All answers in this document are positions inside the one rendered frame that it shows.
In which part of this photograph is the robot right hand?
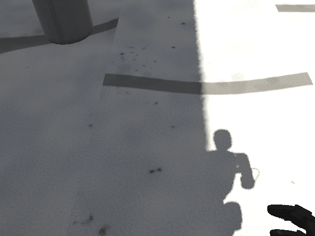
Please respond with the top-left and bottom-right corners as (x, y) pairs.
(267, 205), (315, 236)

